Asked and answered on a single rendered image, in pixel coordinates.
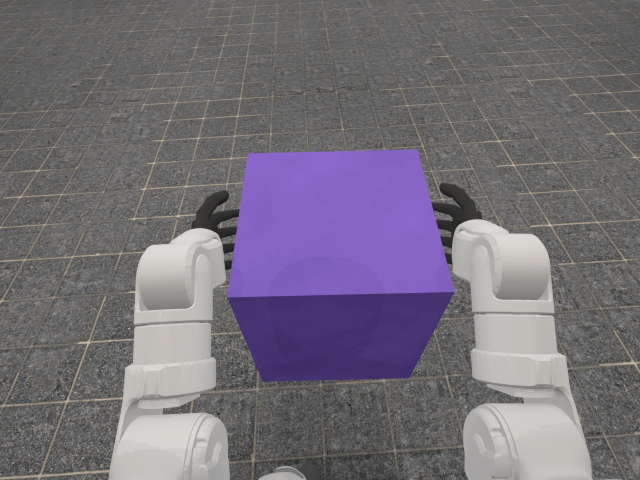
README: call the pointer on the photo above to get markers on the robot left shin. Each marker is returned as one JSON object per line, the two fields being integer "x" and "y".
{"x": 290, "y": 469}

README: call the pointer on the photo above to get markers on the right robot forearm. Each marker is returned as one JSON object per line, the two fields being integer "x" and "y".
{"x": 516, "y": 348}

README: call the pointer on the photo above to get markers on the left robot forearm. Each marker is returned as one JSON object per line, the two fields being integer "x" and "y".
{"x": 172, "y": 363}

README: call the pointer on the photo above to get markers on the carton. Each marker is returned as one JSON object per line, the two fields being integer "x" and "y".
{"x": 338, "y": 270}

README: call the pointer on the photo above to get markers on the left robot hand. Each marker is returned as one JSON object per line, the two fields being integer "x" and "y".
{"x": 205, "y": 219}

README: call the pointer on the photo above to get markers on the robot right upper arm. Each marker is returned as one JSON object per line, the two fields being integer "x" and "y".
{"x": 523, "y": 441}

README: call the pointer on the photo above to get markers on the robot left upper arm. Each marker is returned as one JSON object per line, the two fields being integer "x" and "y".
{"x": 189, "y": 446}

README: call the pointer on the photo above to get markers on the right robot hand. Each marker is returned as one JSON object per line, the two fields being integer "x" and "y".
{"x": 465, "y": 213}

